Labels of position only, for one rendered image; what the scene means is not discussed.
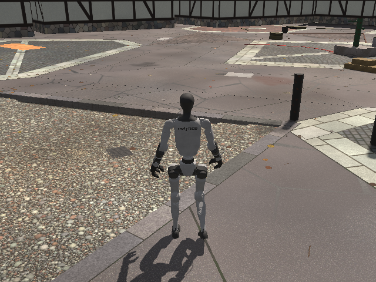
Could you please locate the right robot hand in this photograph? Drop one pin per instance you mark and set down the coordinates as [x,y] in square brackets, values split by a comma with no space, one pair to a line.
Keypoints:
[214,161]

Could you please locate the right robot thigh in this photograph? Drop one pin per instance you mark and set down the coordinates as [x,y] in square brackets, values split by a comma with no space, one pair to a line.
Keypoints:
[201,174]

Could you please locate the left robot hand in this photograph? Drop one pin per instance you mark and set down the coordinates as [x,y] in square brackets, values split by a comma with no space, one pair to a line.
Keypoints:
[153,169]

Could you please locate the left robot forearm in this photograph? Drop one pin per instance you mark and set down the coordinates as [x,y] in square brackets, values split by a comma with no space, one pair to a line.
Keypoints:
[158,157]

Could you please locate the humanoid robot torso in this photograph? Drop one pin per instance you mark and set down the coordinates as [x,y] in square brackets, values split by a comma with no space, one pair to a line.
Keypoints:
[187,138]

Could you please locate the robot right upper arm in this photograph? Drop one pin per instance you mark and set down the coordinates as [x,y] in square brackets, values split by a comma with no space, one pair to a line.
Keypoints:
[205,123]

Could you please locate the robot left upper arm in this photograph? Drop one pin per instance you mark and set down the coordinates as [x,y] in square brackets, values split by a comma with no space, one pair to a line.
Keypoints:
[169,124]

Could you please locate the right robot forearm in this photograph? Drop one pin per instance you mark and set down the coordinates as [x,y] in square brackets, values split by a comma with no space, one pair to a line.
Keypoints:
[216,153]

